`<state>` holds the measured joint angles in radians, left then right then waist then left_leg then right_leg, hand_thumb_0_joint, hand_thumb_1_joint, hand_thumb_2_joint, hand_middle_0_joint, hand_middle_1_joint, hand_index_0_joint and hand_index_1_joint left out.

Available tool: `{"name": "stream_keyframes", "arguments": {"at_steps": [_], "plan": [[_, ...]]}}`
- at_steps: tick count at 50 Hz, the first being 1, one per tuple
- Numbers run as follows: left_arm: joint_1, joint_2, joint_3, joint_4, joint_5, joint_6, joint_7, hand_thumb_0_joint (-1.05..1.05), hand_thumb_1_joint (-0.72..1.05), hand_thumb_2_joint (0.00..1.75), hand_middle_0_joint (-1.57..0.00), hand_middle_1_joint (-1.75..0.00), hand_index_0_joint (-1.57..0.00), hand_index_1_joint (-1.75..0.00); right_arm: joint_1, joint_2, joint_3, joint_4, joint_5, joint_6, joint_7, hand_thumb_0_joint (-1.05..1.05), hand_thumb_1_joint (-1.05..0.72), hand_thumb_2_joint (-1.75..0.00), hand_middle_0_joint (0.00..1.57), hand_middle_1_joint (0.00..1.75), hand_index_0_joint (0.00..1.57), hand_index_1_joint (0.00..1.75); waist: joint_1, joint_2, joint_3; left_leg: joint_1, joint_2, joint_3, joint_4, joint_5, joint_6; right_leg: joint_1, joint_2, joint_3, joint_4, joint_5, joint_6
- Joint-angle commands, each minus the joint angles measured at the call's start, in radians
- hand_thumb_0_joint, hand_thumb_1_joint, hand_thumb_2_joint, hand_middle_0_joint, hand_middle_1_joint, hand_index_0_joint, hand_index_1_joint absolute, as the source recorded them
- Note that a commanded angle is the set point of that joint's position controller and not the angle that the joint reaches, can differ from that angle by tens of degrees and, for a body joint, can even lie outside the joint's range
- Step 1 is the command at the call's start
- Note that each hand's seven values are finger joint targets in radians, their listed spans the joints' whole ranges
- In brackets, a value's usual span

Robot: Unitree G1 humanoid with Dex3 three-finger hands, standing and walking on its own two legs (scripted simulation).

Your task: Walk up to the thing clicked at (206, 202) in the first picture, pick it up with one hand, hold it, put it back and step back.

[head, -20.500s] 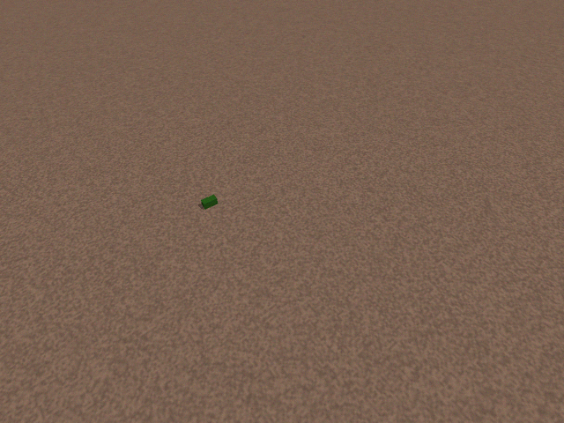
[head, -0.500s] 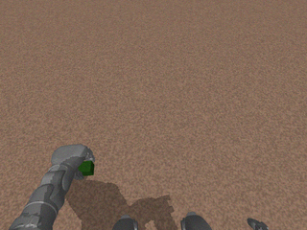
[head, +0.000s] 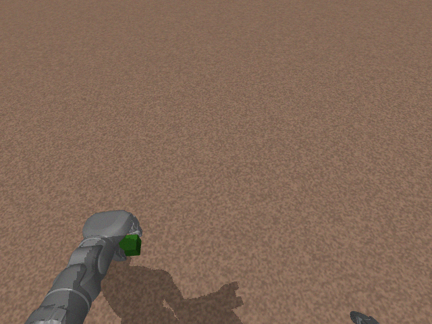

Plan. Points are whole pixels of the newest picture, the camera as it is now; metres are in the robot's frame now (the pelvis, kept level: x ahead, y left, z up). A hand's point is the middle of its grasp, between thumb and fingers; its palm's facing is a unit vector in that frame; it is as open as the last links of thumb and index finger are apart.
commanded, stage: hold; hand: left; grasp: from above
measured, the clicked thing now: (122, 246) +0.33 +0.23 -0.10
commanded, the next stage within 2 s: crouch in 1.76 s
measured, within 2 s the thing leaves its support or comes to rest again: neither
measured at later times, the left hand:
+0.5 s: hand (113, 236) +0.32 +0.22 -0.03, palm faces -0.46 -0.04 -0.89, open 6.3 cm
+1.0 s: hand (115, 242) +0.30 +0.21 -0.01, palm faces -0.46 -0.04 -0.89, open 6.3 cm
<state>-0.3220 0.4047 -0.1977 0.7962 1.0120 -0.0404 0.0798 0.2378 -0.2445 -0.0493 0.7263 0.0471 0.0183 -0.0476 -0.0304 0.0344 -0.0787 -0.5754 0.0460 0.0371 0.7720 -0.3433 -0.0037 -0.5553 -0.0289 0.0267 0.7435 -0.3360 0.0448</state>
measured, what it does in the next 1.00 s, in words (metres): stands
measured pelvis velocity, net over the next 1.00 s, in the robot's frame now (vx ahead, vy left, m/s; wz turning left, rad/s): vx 0.01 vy -0.01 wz -0.01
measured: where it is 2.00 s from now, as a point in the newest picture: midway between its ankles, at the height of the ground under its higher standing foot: outside the picture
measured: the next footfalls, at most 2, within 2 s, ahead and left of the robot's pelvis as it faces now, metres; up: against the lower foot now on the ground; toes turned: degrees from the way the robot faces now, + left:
none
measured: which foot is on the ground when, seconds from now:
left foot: down 0.00-1.00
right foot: down 0.00-1.00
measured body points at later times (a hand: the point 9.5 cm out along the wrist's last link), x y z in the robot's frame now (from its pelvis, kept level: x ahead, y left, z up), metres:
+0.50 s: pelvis +0.02 +0.00 +0.02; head +0.04 -0.02 +0.47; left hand +0.34 +0.22 +0.02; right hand +0.14 -0.26 -0.10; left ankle +0.02 +0.12 -0.71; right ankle +0.02 -0.15 -0.71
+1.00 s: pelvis +0.01 -0.01 +0.03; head +0.01 -0.03 +0.47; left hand +0.32 +0.21 +0.04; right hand +0.15 -0.27 -0.09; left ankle +0.02 +0.12 -0.71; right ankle +0.02 -0.15 -0.71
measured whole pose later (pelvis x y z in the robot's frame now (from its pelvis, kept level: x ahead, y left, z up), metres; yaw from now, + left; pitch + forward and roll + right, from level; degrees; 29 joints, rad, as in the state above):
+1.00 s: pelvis +0.01 -0.01 +0.03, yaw +0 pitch +2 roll +0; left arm -0.25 0.41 -0.22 0.63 0.99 -0.05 -0.05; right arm 0.19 -0.26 -0.04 0.67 0.07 0.10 -0.07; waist 0.00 0.05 -0.02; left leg -0.31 0.04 0.05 0.52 -0.24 -0.02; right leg -0.32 -0.03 0.04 0.54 -0.25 0.03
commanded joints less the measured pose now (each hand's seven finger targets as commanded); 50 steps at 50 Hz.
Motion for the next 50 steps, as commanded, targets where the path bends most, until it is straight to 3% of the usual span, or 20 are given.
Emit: {"name": "stream_keyframes", "arguments": {"at_steps": [1, 7, 19, 31, 32, 33, 34, 36, 37, 39, 42, 50], "plan": [[-0.300, 0.214, 0.085, -0.185, 0.000, 0.001, 0.012, 0.00, 0.96, 0.08, -1.24, -0.11, -1.30, -0.05, -0.012, -0.141, -0.046, -0.107, -0.001, -0.029, -0.014, 0.00, -0.89, -0.89, 0.20, 0.30, 0.20, 0.30, 0.002, 0.001, -0.267, 0.235, -0.049, -0.015, -0.139, 0.227, 0.000, 0.130, 0.062, -0.024, -0.130, 0.190, -0.050], [-0.286, 0.214, 0.086, -0.228, -0.010, -0.005, -0.026, 0.00, 0.96, 0.12, -1.26, -0.11, -1.31, -0.06, -0.033, -0.142, -0.043, -0.134, 0.002, -0.020, -0.015, 0.00, -0.90, -0.90, 0.20, 0.30, 0.20, 0.30, 0.012, -0.003, -0.243, 0.263, -0.048, -0.006, -0.172, 0.254, 0.002, 0.165, 0.065, -0.027, -0.157, 0.211, -0.051], [-0.283, 0.210, 0.081, -0.298, -0.011, -0.005, -0.051, 0.00, 0.97, 0.09, -1.25, -0.12, -1.31, -0.06, -0.052, -0.142, -0.043, -0.152, 0.008, -0.005, -0.018, 0.00, -0.90, -0.90, 0.20, 0.30, 0.20, 0.30, 0.020, -0.001, -0.248, 0.341, -0.045, -0.003, -0.214, 0.343, 0.002, 0.227, 0.064, -0.030, -0.185, 0.284, -0.050], [-0.280, 0.212, 0.076, -0.326, -0.021, -0.007, -0.076, 0.00, 0.96, 0.10, -1.27, -0.10, -1.31, -0.05, -0.086, -0.139, -0.035, -0.171, 0.010, 0.013, -0.022, 0.00, -0.90, -0.90, 0.20, 0.30, 0.20, 0.30, 0.024, -0.023, -0.227, 0.382, -0.053, 0.011, -0.255, 0.337, 0.014, 0.267, 0.056, -0.023, -0.239, 0.298, -0.041], [-0.264, 0.215, 0.086, -0.314, -0.022, -0.006, -0.076, 0.00, 0.97, 0.09, -1.26, -0.10, -1.31, -0.05, -0.089, -0.138, -0.035, -0.171, 0.011, 0.016, -0.022, 0.00, -0.90, -0.90, 0.20, 0.30, 0.20, 0.30, 0.035, -0.027, -0.218, 0.380, -0.052, 0.011, -0.260, 0.339, 0.012, 0.276, 0.057, -0.026, -0.242, 0.293, -0.042], [-0.245, 0.206, 0.081, -0.304, -0.016, -0.005, -0.078, 0.00, 0.95, 0.11, -1.27, -0.08, -1.31, -0.05, -0.090, -0.137, -0.034, -0.174, 0.009, 0.018, -0.022, 0.00, -0.90, -0.90, 0.20, 0.30, 0.20, 0.30, 0.025, -0.026, -0.212, 0.384, -0.055, 0.016, -0.261, 0.331, 0.014, 0.275, 0.054, -0.023, -0.246, 0.291, -0.042], [-0.270, 0.221, 0.090, -0.335, -0.019, -0.008, -0.076, 0.00, 0.95, 0.11, -1.27, -0.09, -1.31, -0.05, -0.099, -0.135, -0.033, -0.174, 0.010, 0.019, -0.023, 0.00, -0.90, -0.90, 0.20, 0.30, 0.20, 0.30, 0.041, -0.025, -0.221, 0.387, -0.053, 0.012, -0.265, 0.339, 0.013, 0.283, 0.055, -0.026, -0.248, 0.295, -0.041], [-0.254, 0.222, 0.094, -0.317, -0.017, -0.006, -0.075, 0.00, 0.96, 0.12, -1.28, -0.08, -1.32, -0.05, -0.104, -0.137, -0.032, -0.178, 0.010, 0.023, -0.024, 0.00, -0.90, -0.90, 0.20, 0.30, 0.20, 0.30, 0.034, -0.037, -0.215, 0.389, -0.057, 0.018, -0.270, 0.330, 0.018, 0.287, 0.051, -0.023, -0.259, 0.297, -0.037], [-0.253, 0.198, 0.071, -0.309, -0.018, -0.005, -0.079, 0.00, 0.97, 0.14, -1.29, -0.09, -1.33, -0.06, -0.109, -0.131, -0.028, -0.180, 0.010, 0.026, -0.024, 0.00, -0.90, -0.90, 0.20, 0.30, 0.20, 0.30, 0.030, -0.043, -0.192, 0.383, -0.060, 0.019, -0.273, 0.317, 0.020, 0.280, 0.048, -0.020, -0.266, 0.290, -0.034], [-0.257, 0.225, 0.093, -0.313, -0.015, -0.006, -0.081, 0.00, 0.98, 0.11, -1.28, -0.11, -1.33, -0.06, -0.109, -0.136, -0.029, -0.179, 0.011, 0.029, -0.025, 0.00, -0.90, -0.90, 0.20, 0.30, 0.20, 0.30, 0.030, -0.039, -0.191, 0.387, -0.059, 0.020, -0.281, 0.290, 0.020, 0.278, 0.049, -0.020, -0.277, 0.258, -0.035], [-0.256, 0.220, 0.091, -0.342, -0.020, -0.006, -0.086, 0.00, 0.98, 0.14, -1.30, -0.08, -1.34, -0.05, -0.130, -0.134, -0.027, -0.191, 0.012, 0.033, -0.024, 0.00, -0.90, -0.90, 0.20, 0.30, 0.20, 0.30, 0.038, -0.020, -0.175, 0.389, -0.056, 0.017, -0.306, 0.249, 0.016, 0.278, 0.052, -0.023, -0.288, 0.204, -0.043], [-0.275, 0.221, 0.092, -0.370, -0.025, -0.011, -0.090, 0.00, 0.97, 0.11, -1.29, -0.10, -1.33, -0.06, -0.134, -0.134, -0.025, -0.190, 0.013, 0.035, -0.029, 0.00, -0.90, -0.90, 0.20, 0.30, 0.20, 0.30, 0.035, -0.014, -0.184, 0.413, -0.052, 0.015, -0.317, 0.260, 0.016, 0.292, 0.053, -0.024, -0.296, 0.214, -0.043]]}}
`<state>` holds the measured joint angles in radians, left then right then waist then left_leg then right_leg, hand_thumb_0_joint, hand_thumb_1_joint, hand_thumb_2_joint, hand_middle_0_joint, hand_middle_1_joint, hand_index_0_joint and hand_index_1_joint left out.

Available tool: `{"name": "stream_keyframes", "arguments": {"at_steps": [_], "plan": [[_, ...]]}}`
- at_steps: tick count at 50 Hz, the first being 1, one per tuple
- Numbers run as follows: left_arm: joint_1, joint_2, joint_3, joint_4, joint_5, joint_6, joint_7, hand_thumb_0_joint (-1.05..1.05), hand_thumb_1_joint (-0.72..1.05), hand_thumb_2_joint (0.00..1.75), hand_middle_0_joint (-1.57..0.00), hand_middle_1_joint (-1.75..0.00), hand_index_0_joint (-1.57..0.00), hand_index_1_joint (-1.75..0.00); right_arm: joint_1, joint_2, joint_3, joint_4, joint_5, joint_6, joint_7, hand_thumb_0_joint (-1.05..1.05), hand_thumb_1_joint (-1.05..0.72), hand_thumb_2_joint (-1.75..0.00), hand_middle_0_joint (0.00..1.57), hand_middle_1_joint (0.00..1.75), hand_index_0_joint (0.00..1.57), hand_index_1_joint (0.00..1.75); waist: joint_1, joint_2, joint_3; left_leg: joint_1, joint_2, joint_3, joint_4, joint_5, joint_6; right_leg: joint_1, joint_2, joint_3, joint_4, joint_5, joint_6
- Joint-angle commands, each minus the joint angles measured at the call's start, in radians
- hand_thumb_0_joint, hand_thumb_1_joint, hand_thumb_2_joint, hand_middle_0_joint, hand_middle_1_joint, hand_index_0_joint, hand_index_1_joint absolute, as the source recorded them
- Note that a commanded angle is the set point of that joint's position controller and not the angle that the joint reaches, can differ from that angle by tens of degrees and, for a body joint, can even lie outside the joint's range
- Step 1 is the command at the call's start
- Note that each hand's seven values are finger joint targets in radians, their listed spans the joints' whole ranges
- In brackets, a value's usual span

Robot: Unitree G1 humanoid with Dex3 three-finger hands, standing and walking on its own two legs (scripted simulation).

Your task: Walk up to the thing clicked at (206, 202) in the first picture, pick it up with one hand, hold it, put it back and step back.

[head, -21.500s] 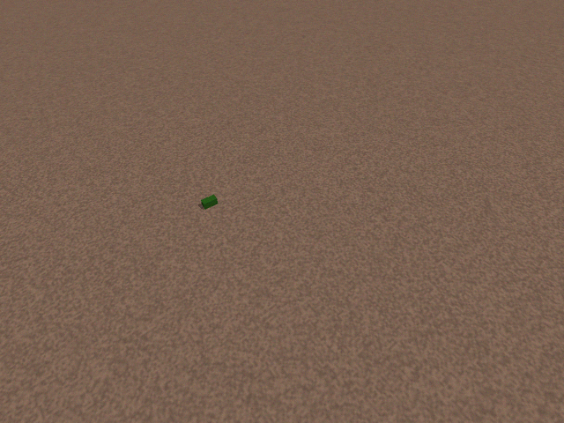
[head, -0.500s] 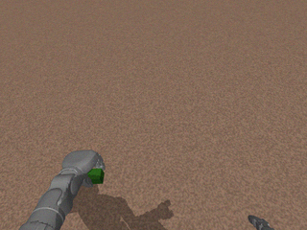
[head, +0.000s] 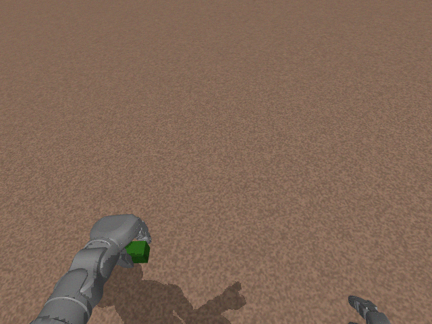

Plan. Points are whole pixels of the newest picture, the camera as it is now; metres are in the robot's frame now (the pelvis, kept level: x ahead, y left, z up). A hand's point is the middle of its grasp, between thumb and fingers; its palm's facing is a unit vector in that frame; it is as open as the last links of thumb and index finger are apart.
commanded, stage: hold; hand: left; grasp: from above
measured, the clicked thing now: (131, 252) +0.31 +0.22 -0.07
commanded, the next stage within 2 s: crouch in 0.76 s
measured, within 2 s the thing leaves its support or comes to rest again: neither
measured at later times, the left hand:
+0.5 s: hand (121, 259) +0.28 +0.22 -0.03, palm faces -0.47 -0.04 -0.88, open 6.3 cm
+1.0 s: hand (118, 256) +0.29 +0.23 -0.04, palm faces -0.45 -0.05 -0.89, open 6.3 cm
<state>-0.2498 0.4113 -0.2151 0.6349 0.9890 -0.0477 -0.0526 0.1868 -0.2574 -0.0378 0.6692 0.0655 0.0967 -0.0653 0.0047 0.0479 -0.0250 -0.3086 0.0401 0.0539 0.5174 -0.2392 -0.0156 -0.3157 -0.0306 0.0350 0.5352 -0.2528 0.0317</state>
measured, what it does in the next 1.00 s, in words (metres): stands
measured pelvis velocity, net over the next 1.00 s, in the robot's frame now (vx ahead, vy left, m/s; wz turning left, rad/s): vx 0.00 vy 0.01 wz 0.00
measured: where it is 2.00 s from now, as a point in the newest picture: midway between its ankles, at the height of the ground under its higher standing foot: outside the picture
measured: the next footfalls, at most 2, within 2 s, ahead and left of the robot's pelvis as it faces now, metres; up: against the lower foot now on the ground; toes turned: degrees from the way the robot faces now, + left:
none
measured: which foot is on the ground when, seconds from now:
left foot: down 0.00-1.00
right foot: down 0.00-1.00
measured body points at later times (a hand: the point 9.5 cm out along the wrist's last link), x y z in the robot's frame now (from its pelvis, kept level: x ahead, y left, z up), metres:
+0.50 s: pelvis -0.01 +0.00 +0.00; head +0.00 -0.02 +0.45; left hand +0.30 +0.22 +0.02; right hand +0.15 -0.25 -0.11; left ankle +0.02 +0.13 -0.73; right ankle +0.02 -0.14 -0.73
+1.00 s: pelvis +0.00 +0.01 +0.00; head +0.01 -0.01 +0.45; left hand +0.31 +0.23 +0.02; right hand +0.15 -0.24 -0.11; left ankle +0.02 +0.13 -0.73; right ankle +0.02 -0.14 -0.73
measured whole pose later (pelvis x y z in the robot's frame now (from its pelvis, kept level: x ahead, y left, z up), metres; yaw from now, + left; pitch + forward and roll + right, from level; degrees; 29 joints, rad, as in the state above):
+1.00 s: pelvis +0.00 +0.01 +0.00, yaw +0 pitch +1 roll +0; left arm -0.23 0.41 -0.21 0.63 1.00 -0.06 -0.04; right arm 0.17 -0.24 -0.03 0.67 0.07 0.11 -0.07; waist 0.01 0.04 0.00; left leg -0.28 0.03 0.05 0.48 -0.22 -0.01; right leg -0.28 -0.04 0.04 0.49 -0.23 0.04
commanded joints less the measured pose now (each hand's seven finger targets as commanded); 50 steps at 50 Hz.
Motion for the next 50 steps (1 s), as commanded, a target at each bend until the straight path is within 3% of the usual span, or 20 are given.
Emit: {"name": "stream_keyframes", "arguments": {"at_steps": [1, 3, 5, 7, 10, 17, 22, 26, 28, 30, 32, 34, 36, 38, 40, 42, 43, 44, 46, 50], "plan": [[-0.340, 0.234, 0.126, -0.207, -0.005, -0.005, 0.045, 0.00, 0.97, 0.11, -1.28, -0.09, -1.32, -0.05, -0.091, -0.122, -0.036, -0.131, -0.006, -0.043, -0.014, 0.00, -0.90, -0.90, 0.20, 0.30, 0.20, 0.30, 0.008, -0.025, -0.238, 0.147, -0.047, -0.001, -0.065, 0.153, 0.028, 0.052, 0.054, -0.033, -0.092, 0.125, -0.030], [-0.333, 0.198, 0.094, -0.215, -0.007, -0.002, 0.035, 0.00, 0.97, 0.12, -1.29, -0.10, -1.33, -0.06, -0.097, -0.118, -0.032, -0.141, -0.005, -0.043, -0.013, 0.00, -0.90, -0.90, 0.20, 0.30, 0.20, 0.30, -0.001, -0.042, -0.235, 0.157, -0.050, 0.004, -0.067, 0.152, 0.032, 0.054, 0.051, -0.027, -0.098, 0.128, -0.028], [-0.323, 0.227, 0.121, -0.210, -0.010, -0.001, 0.029, 0.00, 0.99, 0.11, -1.30, -0.10, -1.34, -0.05, -0.100, -0.118, -0.032, -0.135, -0.003, -0.042, -0.016, 0.00, -0.90, -0.90, 0.20, 0.30, 0.20, 0.30, 0.007, -0.042, -0.236, 0.157, -0.050, 0.005, -0.067, 0.158, 0.032, 0.060, 0.050, -0.029, -0.104, 0.131, -0.025], [-0.303, 0.203, 0.099, -0.227, -0.014, -0.001, 0.021, 0.00, 0.99, 0.12, -1.30, -0.10, -1.34, -0.06, -0.108, -0.117, -0.030, -0.145, -0.001, -0.042, -0.015, 0.00, -0.90, -0.90, 0.20, 0.30, 0.20, 0.30, 0.012, -0.037, -0.219, 0.156, -0.048, 0.005, -0.080, 0.147, 0.030, 0.063, 0.051, -0.031, -0.107, 0.118, -0.030], [-0.311, 0.228, 0.119, -0.211, -0.008, -0.001, 0.018, 0.00, 0.97, 0.11, -1.28, -0.11, -1.32, -0.07, -0.111, -0.120, -0.028, -0.146, -0.002, -0.038, -0.017, 0.00, -0.90, -0.90, 0.20, 0.30, 0.20, 0.30, 0.009, -0.040, -0.204, 0.153, -0.046, 0.001, -0.089, 0.134, 0.029, 0.058, 0.053, -0.032, -0.111, 0.104, -0.032], [-0.287, 0.194, 0.094, -0.198, -0.013, -0.008, 0.011, 0.00, 0.97, 0.09, -1.27, -0.12, -1.32, -0.07, -0.118, -0.113, -0.022, -0.149, -0.002, -0.040, -0.017, 0.00, -0.90, -0.90, 0.20, 0.30, 0.20, 0.30, 0.003, -0.059, -0.174, 0.144, -0.045, -0.002, -0.100, 0.094, 0.030, 0.043, 0.054, -0.033, -0.125, 0.063, -0.031], [-0.325, 0.243, 0.136, -0.232, -0.004, -0.020, 0.027, 0.00, 0.95, 0.12, -1.27, -0.12, -1.32, -0.08, -0.120, -0.113, -0.022, -0.147, -0.005, -0.038, -0.020, 0.00, -0.90, -0.90, 0.20, 0.30, 0.20, 0.30, 0.009, -0.025, -0.204, 0.156, -0.049, 0.000, -0.098, 0.098, 0.028, 0.052, 0.051, -0.029, -0.124, 0.065, -0.032], [-0.342, 0.235, 0.135, -0.250, -0.005, -0.020, 0.044, 0.00, 0.98, 0.14, -1.29, -0.13, -1.34, -0.09, -0.122, -0.110, -0.024, -0.140, -0.004, -0.039, -0.021, 0.00, -0.90, -0.90, 0.20, 0.30, 0.20, 0.30, 0.010, -0.020, -0.249, 0.187, -0.053, 0.005, -0.089, 0.137, 0.030, 0.072, 0.048, -0.025, -0.121, 0.106, -0.029], [-0.325, 0.192, 0.097, -0.243, -0.009, -0.011, 0.046, 0.00, 0.99, 0.14, -1.30, -0.13, -1.35, -0.09, -0.126, -0.110, -0.024, -0.137, -0.005, -0.039, -0.021, 0.00, -0.90, -0.90, 0.20, 0.30, 0.20, 0.30, 0.001, -0.040, -0.235, 0.191, -0.050, 0.002, -0.089, 0.147, 0.029, 0.065, 0.050, -0.030, -0.122, 0.114, -0.029], [-0.303, 0.220, 0.125, -0.215, -0.006, -0.004, 0.052, 0.00, 0.98, 0.12, -1.28, -0.14, -1.34, -0.09, -0.122, -0.113, -0.026, -0.131, -0.005, -0.038, -0.021, 0.00, -0.90, -0.90, 0.20, 0.30, 0.20, 0.30, 0.012, -0.039, -0.217, 0.171, -0.050, 0.002, -0.093, 0.134, 0.028, 0.068, 0.050, -0.034, -0.128, 0.101, -0.029], [-0.315, 0.203, 0.098, -0.233, -0.002, -0.004, 0.044, 0.00, 0.94, 0.13, -1.27, -0.12, -1.31, -0.08, -0.123, -0.110, -0.024, -0.137, -0.004, -0.038, -0.018, 0.00, -0.90, -0.90, 0.20, 0.30, 0.20, 0.30, 0.008, -0.037, -0.214, 0.167, -0.049, 0.000, -0.101, 0.119, 0.027, 0.069, 0.050, -0.034, -0.127, 0.089, -0.032], [-0.282, 0.222, 0.120, -0.212, -0.002, 0.001, 0.035, 0.00, 0.96, 0.14, -1.28, -0.13, -1.32, -0.09, -0.131, -0.110, -0.024, -0.141, -0.001, -0.033, -0.019, 0.00, -0.90, -0.90, 0.20, 0.30, 0.20, 0.30, 0.020, -0.036, -0.197, 0.159, -0.051, 0.002, -0.103, 0.114, 0.027, 0.066, 0.050, -0.033, -0.135, 0.077, -0.032], [-0.293, 0.186, 0.083, -0.209, -0.007, -0.004, 0.023, 0.00, 0.96, 0.12, -1.28, -0.12, -1.32, -0.08, -0.125, -0.112, -0.024, -0.139, -0.002, -0.034, -0.017, 0.00, -0.90, -0.90, 0.20, 0.30, 0.20, 0.30, 0.001, -0.050, -0.181, 0.154, -0.043, -0.008, -0.111, 0.101, 0.026, 0.060, 0.054, -0.035, -0.128, 0.075, -0.035], [-0.283, 0.202, 0.100, -0.211, -0.005, -0.008, 0.021, 0.00, 0.93, 0.13, -1.26, -0.12, -1.30, -0.08, -0.122, -0.115, -0.027, -0.142, -0.002, -0.033, -0.017, 0.00, -0.90, -0.90, 0.20, 0.30, 0.20, 0.30, 0.009, -0.030, -0.197, 0.168, -0.042, -0.012, -0.109, 0.125, 0.023, 0.066, 0.053, -0.036, -0.123, 0.093, -0.038], [-0.330, 0.205, 0.099, -0.233, -0.003, -0.013, 0.026, 0.00, 0.93, 0.11, -1.25, -0.13, -1.29, -0.08, -0.112, -0.113, -0.028, -0.142, -0.003, -0.032, -0.017, 0.00, -0.90, -0.90, 0.20, 0.30, 0.20, 0.30, 0.003, -0.015, -0.219, 0.176, -0.045, -0.006, -0.102, 0.157, 0.022, 0.066, 0.055, -0.036, -0.115, 0.123, -0.039], [-0.288, 0.225, 0.128, -0.198, 0.002, -0.011, 0.037, 0.00, 0.93, 0.12, -1.26, -0.11, -1.31, -0.07, -0.112, -0.113, -0.028, -0.138, -0.002, -0.032, -0.017, 0.00, -0.90, -0.90, 0.20, 0.30, 0.20, 0.30, 0.015, -0.020, -0.206, 0.169, -0.044, -0.007, -0.102, 0.160, 0.021, 0.077, 0.055, -0.040, -0.116, 0.119, -0.039], [-0.317, 0.211, 0.113, -0.241, -0.004, -0.015, 0.040, 0.00, 1.00, 0.11, -1.23, -0.19, -1.32, -0.10, -0.113, -0.111, -0.028, -0.141, -0.004, -0.033, -0.016, 0.00, -0.90, -0.91, 0.20, 0.30, 0.20, 0.30, 0.009, -0.011, -0.231, 0.182, -0.048, -0.004, -0.095, 0.168, 0.022, 0.075, 0.053, -0.036, -0.115, 0.132, -0.037], [-0.322, 0.222, 0.123, -0.222, 0.000, -0.014, 0.044, 0.00, 0.92, 0.08, -1.15, -0.17, -1.24, -0.07, -0.104, -0.115, -0.029, -0.135, -0.004, -0.033, -0.016, 0.00, -0.87, -0.89, 0.20, 0.30, 0.20, 0.30, 0.005, -0.025, -0.234, 0.182, -0.044, -0.006, -0.094, 0.175, 0.022, 0.079, 0.055, -0.038, -0.115, 0.138, -0.037], [-0.283, 0.185, 0.095, -0.193, 0.005, -0.014, 0.049, 0.00, 0.90, 0.09, -1.22, -0.15, -1.28, -0.09, -0.109, -0.110, -0.027, -0.137, -0.005, -0.031, -0.015, 0.00, -0.90, -0.90, 0.20, 0.30, 0.20, 0.30, 0.000, -0.037, -0.206, 0.173, -0.047, -0.005, -0.091, 0.181, 0.023, 0.065, 0.054, -0.039, -0.113, 0.143, -0.036], [-0.253, 0.187, 0.107, -0.138, 0.023, -0.028, 0.077, 0.00, 0.92, 0.11, -1.25, -0.13, -1.29, -0.09, -0.094, -0.113, -0.035, -0.126, -0.007, -0.025, -0.011, 0.00, -0.90, -0.90, 0.20, 0.30, 0.20, 0.30, -0.003, -0.064, -0.188, 0.141, -0.049, -0.006, -0.076, 0.172, 0.024, 0.049, 0.051, -0.041, -0.105, 0.138, -0.035]]}}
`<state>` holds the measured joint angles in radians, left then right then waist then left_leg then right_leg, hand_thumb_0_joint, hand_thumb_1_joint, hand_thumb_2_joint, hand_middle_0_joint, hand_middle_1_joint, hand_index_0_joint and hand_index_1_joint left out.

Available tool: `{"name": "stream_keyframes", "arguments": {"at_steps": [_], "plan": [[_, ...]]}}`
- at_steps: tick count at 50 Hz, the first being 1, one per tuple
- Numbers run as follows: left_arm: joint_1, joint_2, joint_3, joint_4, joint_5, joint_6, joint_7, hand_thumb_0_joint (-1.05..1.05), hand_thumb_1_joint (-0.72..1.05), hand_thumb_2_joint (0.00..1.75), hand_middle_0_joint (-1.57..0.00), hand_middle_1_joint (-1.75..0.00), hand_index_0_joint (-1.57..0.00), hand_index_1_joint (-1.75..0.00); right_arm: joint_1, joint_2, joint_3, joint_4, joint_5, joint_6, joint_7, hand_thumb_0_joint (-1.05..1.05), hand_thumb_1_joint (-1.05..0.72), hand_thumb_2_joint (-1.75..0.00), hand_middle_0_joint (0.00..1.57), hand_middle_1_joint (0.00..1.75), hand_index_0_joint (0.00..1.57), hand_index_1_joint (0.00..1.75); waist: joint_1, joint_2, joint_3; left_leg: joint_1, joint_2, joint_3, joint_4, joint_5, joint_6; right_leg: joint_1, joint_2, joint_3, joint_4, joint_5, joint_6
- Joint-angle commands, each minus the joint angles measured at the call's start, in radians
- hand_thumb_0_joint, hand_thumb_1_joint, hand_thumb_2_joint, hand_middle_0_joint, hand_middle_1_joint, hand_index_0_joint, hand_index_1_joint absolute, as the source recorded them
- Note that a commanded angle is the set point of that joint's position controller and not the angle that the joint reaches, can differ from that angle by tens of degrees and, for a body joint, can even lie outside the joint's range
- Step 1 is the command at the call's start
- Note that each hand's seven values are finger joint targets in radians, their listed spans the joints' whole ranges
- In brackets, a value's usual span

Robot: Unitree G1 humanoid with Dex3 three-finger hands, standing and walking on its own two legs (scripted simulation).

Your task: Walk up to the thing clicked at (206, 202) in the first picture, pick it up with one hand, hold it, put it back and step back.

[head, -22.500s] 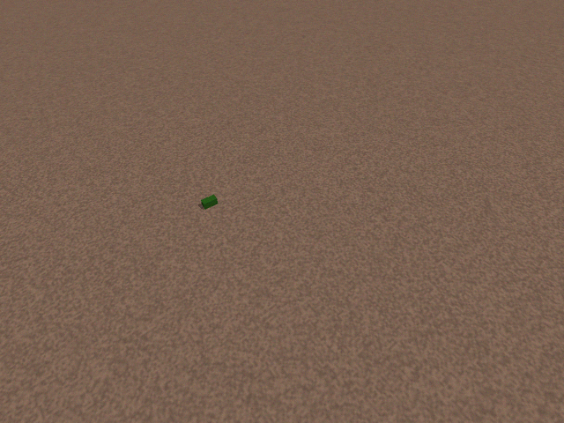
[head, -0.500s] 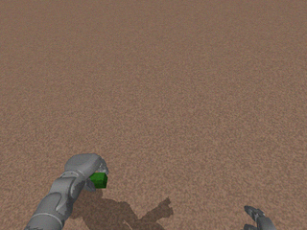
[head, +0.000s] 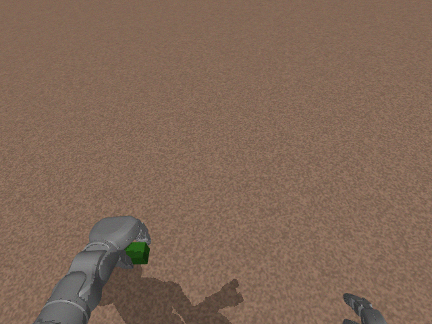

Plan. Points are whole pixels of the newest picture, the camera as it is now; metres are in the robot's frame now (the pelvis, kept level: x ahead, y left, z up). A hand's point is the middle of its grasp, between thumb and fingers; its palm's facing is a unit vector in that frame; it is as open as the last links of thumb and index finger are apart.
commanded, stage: crouch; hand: left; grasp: from above
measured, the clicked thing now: (130, 253) +0.31 +0.22 -0.07
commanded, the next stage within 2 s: lower in 1.86 s
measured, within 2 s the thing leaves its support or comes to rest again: neither
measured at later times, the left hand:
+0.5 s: hand (141, 271) +0.32 +0.24 -0.22, palm faces -0.43 +0.04 -0.90, open 6.3 cm
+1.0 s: hand (156, 286) +0.36 +0.26 -0.46, palm faces -0.46 +0.01 -0.89, open 6.4 cm
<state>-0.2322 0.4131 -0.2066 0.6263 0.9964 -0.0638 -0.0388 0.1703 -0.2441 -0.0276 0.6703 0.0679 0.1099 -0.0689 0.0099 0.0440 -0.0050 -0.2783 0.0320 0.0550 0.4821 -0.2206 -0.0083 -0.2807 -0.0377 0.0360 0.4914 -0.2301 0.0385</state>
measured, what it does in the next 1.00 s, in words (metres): lowers itself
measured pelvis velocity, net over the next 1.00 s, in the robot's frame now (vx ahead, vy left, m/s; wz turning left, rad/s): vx -0.06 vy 0.01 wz -0.01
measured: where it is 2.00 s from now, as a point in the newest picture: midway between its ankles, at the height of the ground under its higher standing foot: outside the picture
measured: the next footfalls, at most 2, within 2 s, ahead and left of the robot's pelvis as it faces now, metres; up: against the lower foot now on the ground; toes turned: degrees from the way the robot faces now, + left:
none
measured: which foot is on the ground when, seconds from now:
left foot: down 0.00-1.00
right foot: down 0.00-1.00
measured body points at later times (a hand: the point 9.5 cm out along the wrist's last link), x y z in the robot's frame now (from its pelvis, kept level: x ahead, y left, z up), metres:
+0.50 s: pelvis -0.03 +0.00 -0.11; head +0.08 +0.02 +0.33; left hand +0.34 +0.24 -0.17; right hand +0.06 -0.29 -0.23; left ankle +0.02 +0.13 -0.74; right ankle +0.02 -0.14 -0.74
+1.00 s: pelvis -0.06 +0.01 -0.30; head +0.15 +0.04 +0.09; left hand +0.38 +0.26 -0.41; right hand +0.01 -0.27 -0.43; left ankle +0.02 +0.13 -0.74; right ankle +0.02 -0.14 -0.74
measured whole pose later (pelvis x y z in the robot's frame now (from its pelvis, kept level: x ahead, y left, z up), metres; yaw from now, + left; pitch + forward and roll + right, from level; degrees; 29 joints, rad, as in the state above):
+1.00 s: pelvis -0.06 +0.01 -0.30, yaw -1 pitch +37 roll -5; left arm -0.75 0.56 0.02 1.22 1.26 -0.20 0.35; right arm 0.17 -0.23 -0.04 0.75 -0.09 -0.04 0.05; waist -0.15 0.04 -0.19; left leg -1.97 0.02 -0.08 1.96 -0.64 0.00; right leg -1.89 -0.03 0.00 1.91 -0.66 0.06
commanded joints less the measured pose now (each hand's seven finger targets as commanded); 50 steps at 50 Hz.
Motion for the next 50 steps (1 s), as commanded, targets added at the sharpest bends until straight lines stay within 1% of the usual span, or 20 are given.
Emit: {"name": "stream_keyframes", "arguments": {"at_steps": [1, 4, 5, 10, 14, 17, 20, 21, 23, 28, 31, 34, 36, 37, 39, 41, 43, 44, 46, 50], "plan": [[-0.278, 0.185, 0.100, -0.123, 0.020, -0.019, 0.072, 0.00, 0.93, 0.11, -1.25, -0.14, -1.30, -0.10, -0.071, -0.126, -0.045, -0.124, -0.009, -0.036, -0.007, 0.00, -0.90, -0.90, 0.20, 0.30, 0.20, 0.30, -0.010, -0.068, -0.213, 0.099, -0.043, -0.007, -0.031, 0.152, 0.019, 0.010, 0.056, -0.041, -0.057, 0.119, -0.040], [-0.286, 0.173, 0.104, -0.058, 0.037, -0.044, 0.124, 0.00, 0.94, 0.14, -1.27, -0.14, -1.31, -0.10, -0.061, -0.126, -0.049, -0.114, -0.017, -0.027, -0.002, 0.00, -0.90, -0.90, 0.20, 0.30, 0.20, 0.30, -0.024, -0.071, -0.191, 0.056, -0.046, -0.009, 0.003, 0.124, 0.016, -0.048, 0.051, -0.040, -0.029, 0.094, -0.040], [-0.321, 0.180, 0.108, -0.046, 0.048, -0.053, 0.144, 0.00, 0.94, 0.14, -1.26, -0.14, -1.31, -0.11, -0.052, -0.129, -0.052, -0.108, -0.020, -0.026, 0.000, 0.00, -0.90, -0.90, 0.20, 0.30, 0.20, 0.30, -0.037, -0.077, -0.208, 0.040, -0.045, -0.010, 0.023, 0.113, 0.017, -0.069, 0.052, -0.040, -0.013, 0.087, -0.038], [-0.402, 0.167, 0.101, 0.092, 0.108, -0.066, 0.253, 0.00, 0.96, 0.17, -1.29, -0.14, -1.33, -0.11, 0.005, -0.146, -0.075, -0.064, -0.041, -0.024, 0.019, 0.00, -0.90, -0.90, 0.20, 0.30, 0.20, 0.30, -0.059, -0.043, -0.283, -0.062, -0.039, -0.018, 0.173, 0.105, 0.004, -0.222, 0.054, -0.042, 0.123, 0.081, -0.044], [-0.440, 0.160, 0.111, 0.218, 0.162, -0.069, 0.339, 0.00, 0.98, 0.18, -1.31, -0.14, -1.34, -0.11, 0.063, -0.152, -0.094, -0.047, -0.060, -0.034, 0.036, 0.00, -0.90, -0.90, 0.20, 0.30, 0.20, 0.30, -0.069, -0.029, -0.356, -0.243, -0.039, -0.021, 0.356, 0.065, 0.003, -0.383, 0.051, -0.044, 0.288, 0.053, -0.050], [-0.514, 0.141, 0.106, 0.291, 0.184, -0.066, 0.387, 0.00, 0.97, 0.15, -1.29, -0.13, -1.34, -0.09, 0.082, -0.158, -0.103, -0.043, -0.073, -0.047, 0.045, 0.00, -0.90, -0.90, 0.20, 0.30, 0.20, 0.30, -0.085, -0.028, -0.424, -0.384, -0.034, -0.029, 0.490, 0.049, 0.009, -0.510, 0.056, -0.048, 0.417, 0.034, -0.053], [-0.543, 0.202, 0.149, 0.340, 0.197, -0.065, 0.424, 0.00, 0.97, 0.17, -1.29, -0.14, -1.33, -0.11, 0.092, -0.170, -0.111, -0.042, -0.082, -0.062, 0.043, 0.00, -0.90, -0.90, 0.20, 0.30, 0.20, 0.30, -0.071, 0.020, -0.492, -0.500, -0.037, -0.037, 0.591, -0.014, 0.008, -0.625, 0.056, -0.059, 0.526, -0.032, -0.061], [-0.548, 0.188, 0.144, 0.367, 0.201, -0.061, 0.430, 0.00, 0.96, 0.18, -1.30, -0.12, -1.33, -0.09, 0.099, -0.172, -0.113, -0.040, -0.087, -0.066, 0.044, 0.00, -0.90, -0.90, 0.20, 0.30, 0.20, 0.30, -0.085, 0.019, -0.510, -0.541, -0.037, -0.041, 0.623, -0.027, 0.011, -0.666, 0.057, -0.059, 0.557, -0.044, -0.062], [-0.613, 0.215, 0.164, 0.363, 0.206, -0.061, 0.447, 0.00, 0.95, 0.22, -1.29, -0.15, -1.32, -0.12, 0.113, -0.174, -0.117, -0.029, -0.093, -0.077, 0.040, 0.00, -0.90, -0.90, 0.20, 0.30, 0.20, 0.30, -0.091, 0.025, -0.561, -0.631, -0.035, -0.048, 0.695, -0.067, 0.016, -0.742, 0.059, -0.063, 0.632, -0.076, -0.066], [-0.683, 0.240, 0.187, 0.371, 0.200, -0.056, 0.453, 0.00, 0.91, 0.25, -1.26, -0.17, -1.28, -0.14, 0.127, -0.183, -0.123, -0.015, -0.106, -0.105, 0.034, 0.00, -0.90, -0.90, 0.20, 0.30, 0.20, 0.30, -0.111, 0.053, -0.682, -0.767, -0.026, -0.072, 0.844, -0.133, 0.018, -0.912, 0.055, -0.074, 0.798, -0.135, -0.070], [-0.725, 0.285, 0.209, 0.377, 0.208, -0.053, 0.449, 0.00, 0.84, 0.25, -1.20, -0.17, -1.23, -0.15, 0.136, -0.190, -0.122, -0.007, -0.113, -0.116, 0.034, 0.00, -0.90, -0.90, 0.20, 0.30, 0.20, 0.30, -0.115, 0.083, -0.698, -0.836, -0.024, -0.098, 0.880, -0.216, 0.009, -1.013, 0.048, -0.086, 0.873, -0.205, -0.071], [-0.759, 0.304, 0.218, 0.402, 0.211, -0.061, 0.432, 0.00, 0.86, 0.24, -1.20, -0.19, -1.23, -0.16, 0.141, -0.193, -0.120, -0.007, -0.119, -0.128, 0.042, 0.00, -0.90, -0.90, 0.20, 0.30, 0.20, 0.30, -0.137, 0.064, -0.720, -0.919, -0.026, -0.113, 0.949, -0.287, 0.012, -1.098, 0.048, -0.095, 0.941, -0.265, -0.072], [-0.738, 0.287, 0.218, 0.480, 0.206, -0.065, 0.423, 0.00, 0.86, 0.24, -1.19, -0.20, -1.23, -0.16, 0.141, -0.194, -0.113, 0.004, -0.126, -0.138, 0.048, 0.00, -0.90, -0.90, 0.20, 0.30, 0.20, 0.30, -0.149, 0.036, -0.678, -0.983, -0.027, -0.127, 0.995, -0.314, 0.015, -1.182, 0.045, -0.102, 0.988, -0.288, -0.071], [-0.765, 0.282, 0.212, 0.461, 0.207, -0.075, 0.419, 0.00, 0.87, 0.24, -1.19, -0.19, -1.23, -0.15, 0.146, -0.195, -0.113, 0.005, -0.129, -0.143, 0.054, 0.00, -0.89, -0.90, 0.20, 0.30, 0.20, 0.30, -0.160, 0.061, -0.695, -0.997, -0.027, -0.137, 1.011, -0.321, 0.013, -1.214, 0.043, -0.106, 1.016, -0.293, -0.071], [-0.764, 0.328, 0.235, 0.471, 0.215, -0.090, 0.416, 0.00, 0.89, 0.23, -1.20, -0.20, -1.24, -0.15, 0.147, -0.201, -0.112, 0.010, -0.132, -0.152, 0.064, 0.00, -0.89, -0.90, 0.20, 0.30, 0.20, 0.30, -0.149, 0.071, -0.730, -1.007, -0.027, -0.147, 1.051, -0.331, 0.013, -1.264, 0.041, -0.112, 1.061, -0.306, -0.073], [-0.810, 0.361, 0.249, 0.431, 0.227, -0.108, 0.421, 0.00, 0.90, 0.23, -1.20, -0.21, -1.25, -0.16, 0.152, -0.197, -0.104, 0.009, -0.136, -0.158, 0.074, 0.00, -0.90, -0.90, 0.20, 0.30, 0.20, 0.30, -0.152, 0.095, -0.779, -1.062, -0.036, -0.119, 1.110, -0.334, 0.019, -1.267, 0.043, -0.105, 1.085, -0.305, -0.074], [-0.800, 0.368, 0.263, 0.445, 0.231, -0.119, 0.427, 0.00, 0.95, 0.21, -1.22, -0.21, -1.28, -0.15, 0.152, -0.200, -0.099, 0.016, -0.146, -0.164, 0.086, 0.00, -0.89, -0.90, 0.20, 0.30, 0.20, 0.30, -0.157, 0.108, -0.781, -1.079, -0.034, -0.134, 1.147, -0.328, 0.015, -1.330, 0.040, -0.114, 1.136, -0.307, -0.074], [-0.822, 0.368, 0.261, 0.446, 0.235, -0.126, 0.428, 0.00, 0.95, 0.25, -1.23, -0.22, -1.28, -0.17, 0.157, -0.206, -0.097, 0.027, -0.149, -0.168, 0.092, 0.00, -0.89, -0.90, 0.20, 0.30, 0.20, 0.30, -0.165, 0.132, -0.787, -1.065, -0.028, -0.145, 1.165, -0.306, 0.013, -1.371, 0.038, -0.116, 1.164, -0.296, -0.074], [-0.888, 0.419, 0.289, 0.393, 0.249, -0.139, 0.439, 0.00, 0.94, 0.21, -1.22, -0.21, -1.28, -0.15, 0.167, -0.218, -0.097, 0.032, -0.155, -0.171, 0.101, 0.00, -0.89, -0.90, 0.20, 0.30, 0.20, 0.30, -0.159, 0.205, -0.871, -1.019, -0.025, -0.150, 1.202, -0.226, 0.006, -1.394, 0.035, -0.123, 1.220, -0.247, -0.076], [-0.883, 0.401, 0.282, 0.458, 0.260, -0.147, 0.446, 0.00, 0.90, 0.19, -1.20, -0.18, -1.25, -0.13, 0.178, -0.222, -0.092, 0.044, -0.166, -0.173, 0.122, 0.00, -0.90, -0.90, 0.20, 0.30, 0.20, 0.30, -0.187, 0.201, -0.828, -1.090, -0.025, -0.135, 1.279, -0.206, 0.009, -1.448, 0.036, -0.132, 1.268, -0.224, -0.072]]}}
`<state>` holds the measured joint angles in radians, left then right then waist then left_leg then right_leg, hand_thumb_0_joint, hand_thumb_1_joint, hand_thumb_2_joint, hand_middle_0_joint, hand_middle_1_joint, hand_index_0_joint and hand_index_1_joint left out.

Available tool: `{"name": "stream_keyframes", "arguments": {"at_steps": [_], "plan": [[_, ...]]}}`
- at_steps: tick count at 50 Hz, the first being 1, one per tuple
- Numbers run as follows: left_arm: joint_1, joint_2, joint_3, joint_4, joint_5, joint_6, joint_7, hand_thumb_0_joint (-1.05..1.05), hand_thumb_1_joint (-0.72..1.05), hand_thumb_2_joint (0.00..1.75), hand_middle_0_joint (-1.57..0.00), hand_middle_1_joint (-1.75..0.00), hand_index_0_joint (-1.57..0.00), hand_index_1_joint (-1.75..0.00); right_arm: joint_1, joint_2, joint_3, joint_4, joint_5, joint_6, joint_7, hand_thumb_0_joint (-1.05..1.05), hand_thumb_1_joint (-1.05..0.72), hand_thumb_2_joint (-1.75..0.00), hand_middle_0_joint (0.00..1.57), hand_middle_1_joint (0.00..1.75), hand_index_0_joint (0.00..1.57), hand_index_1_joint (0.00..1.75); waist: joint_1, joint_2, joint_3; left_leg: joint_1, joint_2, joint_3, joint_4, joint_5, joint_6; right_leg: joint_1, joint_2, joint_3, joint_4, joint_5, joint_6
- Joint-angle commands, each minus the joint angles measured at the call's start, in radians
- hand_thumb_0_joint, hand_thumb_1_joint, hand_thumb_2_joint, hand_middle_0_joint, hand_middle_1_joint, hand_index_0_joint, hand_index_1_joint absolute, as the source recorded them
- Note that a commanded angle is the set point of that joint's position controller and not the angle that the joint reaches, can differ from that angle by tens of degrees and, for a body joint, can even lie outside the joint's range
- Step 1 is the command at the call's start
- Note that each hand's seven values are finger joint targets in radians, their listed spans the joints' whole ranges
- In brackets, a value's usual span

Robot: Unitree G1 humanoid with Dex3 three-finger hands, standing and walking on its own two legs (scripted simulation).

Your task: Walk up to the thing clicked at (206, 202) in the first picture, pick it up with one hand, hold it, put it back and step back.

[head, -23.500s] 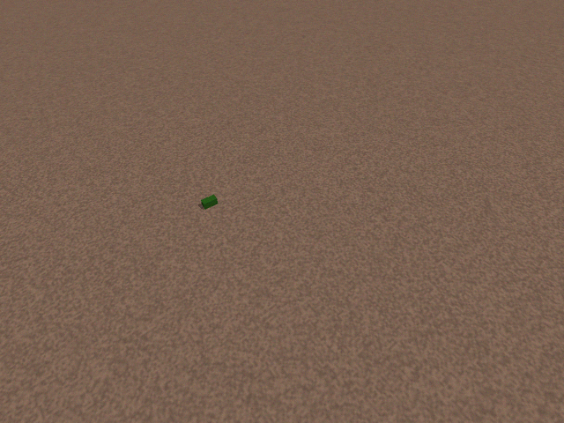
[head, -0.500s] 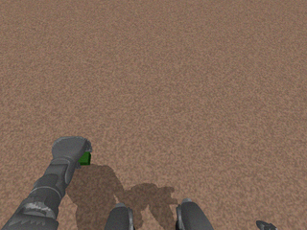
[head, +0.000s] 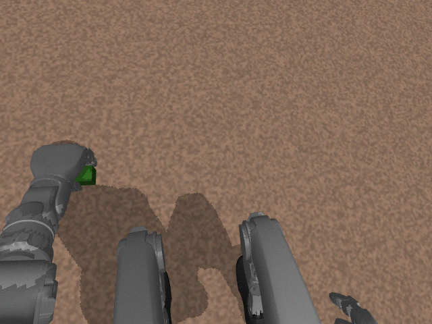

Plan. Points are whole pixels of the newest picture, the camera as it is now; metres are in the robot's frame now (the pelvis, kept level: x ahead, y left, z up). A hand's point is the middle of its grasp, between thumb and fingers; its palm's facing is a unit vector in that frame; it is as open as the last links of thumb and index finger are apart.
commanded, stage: crouch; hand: left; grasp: from above
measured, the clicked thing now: (76, 175) +0.44 +0.26 -0.19
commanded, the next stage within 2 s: lower in 0.86 s
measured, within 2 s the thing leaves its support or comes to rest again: neither
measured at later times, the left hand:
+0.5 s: hand (81, 180) +0.44 +0.27 -0.25, palm faces -0.47 -0.01 -0.88, open 6.3 cm
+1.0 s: hand (86, 182) +0.45 +0.28 -0.30, palm faces -0.47 -0.02 -0.88, open 6.3 cm
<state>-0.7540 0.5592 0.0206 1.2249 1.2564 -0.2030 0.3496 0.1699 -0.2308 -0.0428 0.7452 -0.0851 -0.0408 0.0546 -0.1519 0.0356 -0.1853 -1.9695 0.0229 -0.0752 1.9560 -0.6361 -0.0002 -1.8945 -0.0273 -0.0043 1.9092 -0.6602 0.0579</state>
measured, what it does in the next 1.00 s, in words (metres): lowers itself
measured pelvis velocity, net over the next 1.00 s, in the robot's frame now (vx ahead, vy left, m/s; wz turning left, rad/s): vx -0.01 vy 0.00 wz -0.07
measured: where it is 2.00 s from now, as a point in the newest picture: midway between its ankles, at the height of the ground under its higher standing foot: (207, 311)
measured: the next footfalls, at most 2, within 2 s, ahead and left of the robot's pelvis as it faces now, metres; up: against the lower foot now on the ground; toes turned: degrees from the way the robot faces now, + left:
none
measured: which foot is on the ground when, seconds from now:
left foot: down 0.00-1.00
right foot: down 0.00-1.00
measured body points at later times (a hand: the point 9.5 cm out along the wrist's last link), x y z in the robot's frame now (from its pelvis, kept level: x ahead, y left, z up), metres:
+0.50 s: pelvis -0.01 -0.01 -0.09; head +0.23 +0.04 +0.30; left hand +0.46 +0.27 -0.20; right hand +0.05 -0.29 -0.20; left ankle +0.08 +0.12 -0.43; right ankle +0.08 -0.15 -0.43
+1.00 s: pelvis -0.01 +0.00 -0.13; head +0.23 +0.05 +0.25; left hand +0.47 +0.28 -0.25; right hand +0.04 -0.28 -0.24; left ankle +0.08 +0.12 -0.43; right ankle +0.08 -0.15 -0.43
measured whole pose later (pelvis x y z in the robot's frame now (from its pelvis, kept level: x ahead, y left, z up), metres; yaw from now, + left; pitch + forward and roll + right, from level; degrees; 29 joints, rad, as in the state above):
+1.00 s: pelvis -0.01 +0.00 -0.13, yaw -4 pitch +34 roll -8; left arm -0.92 0.76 0.12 1.43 1.33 -0.30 0.39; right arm 0.13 -0.26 0.02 0.77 -0.15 -0.03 0.14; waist -0.21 -0.01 -0.06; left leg -2.32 0.02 -0.15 2.38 -0.67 -0.01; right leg -2.22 0.01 -0.03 2.30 -0.69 0.07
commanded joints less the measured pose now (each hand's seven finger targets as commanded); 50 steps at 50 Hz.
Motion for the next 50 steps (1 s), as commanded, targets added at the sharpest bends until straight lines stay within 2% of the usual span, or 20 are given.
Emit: {"name": "stream_keyframes", "arguments": {"at_steps": [1, 3, 7, 11, 12, 13, 17, 18, 19, 22, 23, 25, 30, 31, 32, 37, 40, 43, 48, 50], "plan": [[-0.364, 0.295, 0.077, -0.155, -0.001, -0.010, 0.061, 0.00, 0.89, 0.17, -1.18, -0.18, -1.24, -0.13, 0.182, -0.234, -0.078, -0.033, -0.014, -0.023, 0.003, 0.00, -0.90, -0.90, 0.20, 0.30, 0.20, 0.30, -0.010, 0.197, -0.659, 0.586, -0.016, 0.005, -0.179, 0.189, 0.007, 0.174, 0.028, -0.090, -0.151, 0.198, -0.091], [-0.364, 0.311, 0.089, -0.154, 0.006, -0.007, 0.064, 0.00, 0.88, 0.17, -1.18, -0.18, -1.24, -0.12, 0.178, -0.232, -0.075, -0.040, -0.019, -0.020, 0.012, 0.00, -0.90, -0.90, 0.20, 0.30, 0.20, 0.30, -0.003, 0.208, -0.702, 0.557, -0.021, 0.027, -0.139, 0.200, 0.012, 0.198, 0.034, -0.087, -0.131, 0.214, -0.091], [-0.383, 0.310, 0.079, -0.109, 0.000, -0.011, 0.052, 0.00, 0.89, 0.20, -1.21, -0.17, -1.25, -0.12, 0.175, -0.234, -0.072, -0.028, -0.024, -0.017, 0.022, 0.00, -0.90, -0.90, 0.20, 0.30, 0.20, 0.30, -0.025, 0.196, -0.612, 0.471, -0.017, 0.028, -0.098, 0.146, 0.014, 0.138, 0.036, -0.092, -0.097, 0.179, -0.089], [-0.390, 0.361, 0.101, -0.109, 0.006, -0.021, 0.045, 0.00, 0.89, 0.16, -1.18, -0.17, -1.24, -0.11, 0.170, -0.239, -0.071, -0.032, -0.026, -0.011, 0.029, 0.00, -0.90, -0.90, 0.20, 0.30, 0.20, 0.30, -0.014, 0.191, -0.644, 0.427, -0.017, 0.036, -0.045, 0.151, 0.018, 0.146, 0.044, -0.095, -0.056, 0.188, -0.088], [-0.380, 0.329, 0.086, -0.085, 0.004, -0.021, 0.042, 0.00, 0.89, 0.17, -1.20, -0.16, -1.25, -0.11, 0.173, -0.233, -0.065, -0.033, -0.030, -0.010, 0.033, 0.00, -0.90, -0.90, 0.20, 0.30, 0.20, 0.30, -0.028, 0.181, -0.623, 0.409, -0.019, 0.037, -0.033, 0.155, 0.019, 0.144, 0.045, -0.098, -0.049, 0.192, -0.085], [-0.385, 0.332, 0.084, -0.078, 0.000, -0.027, 0.039, 0.00, 0.90, 0.16, -1.20, -0.16, -1.25, -0.11, 0.172, -0.237, -0.065, -0.030, -0.031, -0.009, 0.035, 0.00, -0.90, -0.90, 0.20, 0.30, 0.20, 0.30, -0.030, 0.174, -0.612, 0.396, -0.017, 0.034, -0.023, 0.158, 0.020, 0.134, 0.046, -0.101, -0.038, 0.196, -0.085], [-0.407, 0.397, 0.119, -0.077, 0.013, -0.041, 0.038, 0.00, 0.87, 0.14, -1.18, -0.16, -1.23, -0.10, 0.175, -0.250, -0.068, -0.027, -0.031, -0.005, 0.041, 0.00, -0.90, -0.90, 0.20, 0.30, 0.20, 0.30, -0.016, 0.213, -0.628, 0.398, -0.015, 0.031, 0.003, 0.159, 0.015, 0.094, 0.048, -0.104, 0.006, 0.191, -0.090], [-0.388, 0.374, 0.107, -0.048, 0.016, -0.041, 0.038, 0.00, 0.89, 0.14, -1.18, -0.17, -1.24, -0.11, 0.173, -0.246, -0.064, -0.027, -0.035, -0.004, 0.044, 0.00, -0.90, -0.90, 0.20, 0.30, 0.20, 0.30, -0.022, 0.205, -0.607, 0.390, -0.014, 0.030, 0.012, 0.152, 0.014, 0.080, 0.048, -0.108, 0.010, 0.184, -0.090], [-0.431, 0.378, 0.102, -0.061, 0.018, -0.048, 0.041, 0.00, 0.89, 0.14, -1.18, -0.17, -1.24, -0.11, 0.170, -0.252, -0.063, -0.020, -0.037, -0.003, 0.044, 0.00, -0.90, -0.90, 0.20, 0.30, 0.20, 0.30, -0.033, 0.207, -0.596, 0.366, -0.014, 0.031, 0.024, 0.138, 0.015, 0.061, 0.051, -0.110, 0.019, 0.177, -0.090], [-0.401, 0.385, 0.111, -0.014, 0.022, -0.056, 0.048, 0.00, 0.91, 0.12, -1.19, -0.17, -1.26, -0.10, 0.168, -0.245, -0.053, -0.019, -0.041, -0.002, 0.049, 0.00, -0.90, -0.90, 0.20, 0.30, 0.20, 0.30, -0.026, 0.195, -0.578, 0.322, -0.019, 0.039, 0.048, 0.130, 0.020, 0.063, 0.053, -0.110, 0.033, 0.171, -0.089], [-0.446, 0.422, 0.126, -0.046, 0.021, -0.061, 0.052, 0.00, 0.91, 0.12, -1.19, -0.17, -1.25, -0.11, 0.165, -0.252, -0.054, -0.018, -0.041, -0.001, 0.050, 0.00, -0.90, -0.90, 0.20, 0.30, 0.20, 0.30, -0.024, 0.200, -0.601, 0.315, -0.018, 0.041, 0.059, 0.124, 0.022, 0.062, 0.055, -0.109, 0.040, 0.168, -0.088], [-0.424, 0.409, 0.114, 0.000, 0.027, -0.062, 0.050, 0.00, 0.92, 0.12, -1.19, -0.17, -1.26, -0.11, 0.167, -0.248, -0.051, -0.016, -0.045, -0.002, 0.055, 0.00, -0.90, -0.90, 0.20, 0.30, 0.20, 0.30, -0.034, 0.186, -0.569, 0.292, -0.017, 0.046, 0.074, 0.114, 0.025, 0.062, 0.055, -0.109, 0.043, 0.163, -0.085], [-0.457, 0.457, 0.137, -0.011, 0.044, -0.074, 0.060, 0.00, 0.94, 0.12, -1.22, -0.16, -1.28, -0.10, 0.173, -0.258, -0.043, -0.004, -0.050, 0.004, 0.060, 0.00, -0.90, -0.90, 0.20, 0.30, 0.20, 0.30, -0.028, 0.210, -0.628, 0.294, -0.017, 0.040, 0.105, 0.143, 0.022, 0.055, 0.060, -0.121, 0.090, 0.182, -0.088], [-0.442, 0.439, 0.135, 0.019, 0.041, -0.071, 0.063, 0.00, 0.95, 0.11, -1.22, -0.17, -1.29, -0.10, 0.172, -0.261, -0.044, 0.001, -0.050, 0.006, 0.059, 0.00, -0.90, -0.90, 0.20, 0.30, 0.20, 0.30, -0.025, 0.215, -0.597, 0.291, -0.019, 0.038, 0.102, 0.132, 0.020, 0.026, 0.057, -0.120, 0.097, 0.173, -0.090], [-0.439, 0.424, 0.126, 0.038, 0.042, -0.074, 0.063, 0.00, 0.96, 0.12, -1.22, -0.17, -1.29, -0.11, 0.170, -0.259, -0.041, -0.003, -0.054, 0.004, 0.062, 0.00, -0.90, -0.90, 0.20, 0.30, 0.20, 0.30, -0.043, 0.218, -0.569, 0.282, -0.016, 0.032, 0.106, 0.121, 0.019, 0.006, 0.056, -0.128, 0.107, 0.163, -0.089], [-0.489, 0.454, 0.130, 0.026, 0.052, -0.085, 0.073, 0.00, 0.96, 0.13, -1.24, -0.16, -1.30, -0.10, 0.162, -0.269, -0.032, 0.005, -0.057, 0.003, 0.064, 0.00, -0.90, -0.90, 0.20, 0.30, 0.20, 0.30, -0.043, 0.247, -0.560, 0.265, -0.018, 0.026, 0.122, 0.090, 0.018, -0.042, 0.058, -0.136, 0.133, 0.139, -0.093], [-0.462, 0.429, 0.116, 0.073, 0.054, -0.087, 0.074, 0.00, 0.96, 0.15, -1.25, -0.16, -1.31, -0.11, 0.164, -0.272, -0.021, 0.004, -0.063, 0.002, 0.068, 0.00, -0.90, -0.90, 0.20, 0.30, 0.20, 0.30, -0.057, 0.227, -0.525, 0.240, -0.020, 0.026, 0.140, 0.083, 0.020, -0.050, 0.057, -0.140, 0.141, 0.137, -0.087], [-0.496, 0.471, 0.132, 0.045, 0.056, -0.093, 0.082, 0.00, 0.97, 0.14, -1.27, -0.14, -1.31, -0.10, 0.161, -0.275, -0.017, 0.008, -0.063, 0.000, 0.067, 0.00, -0.90, -0.90, 0.20, 0.30, 0.20, 0.30, -0.049, 0.253, -0.556, 0.242, -0.020, 0.030, 0.156, 0.099, 0.018, -0.046, 0.059, -0.139, 0.155, 0.151, -0.089], [-0.493, 0.473, 0.134, 0.047, 0.061, -0.095, 0.091, 0.00, 0.98, 0.12, -1.27, -0.14, -1.32, -0.09, 0.160, -0.280, -0.014, 0.012, -0.067, 0.002, 0.069, 0.00, -0.90, -0.90, 0.20, 0.30, 0.20, 0.30, -0.054, 0.259, -0.571, 0.243, -0.021, 0.026, 0.172, 0.121, 0.017, -0.054, 0.063, -0.148, 0.178, 0.170, -0.089], [-0.459, 0.454, 0.120, 0.110, 0.061, -0.089, 0.091, 0.00, 0.93, 0.15, -1.29, -0.11, -1.31, -0.09, 0.156, -0.274, -0.009, 0.013, -0.067, 0.003, 0.069, 0.00, -0.91, -0.90, 0.20, 0.30, 0.20, 0.30, -0.057, 0.236, -0.522, 0.208, -0.021, 0.032, 0.182, 0.100, 0.019, -0.067, 0.065, -0.145, 0.172, 0.154, -0.089]]}}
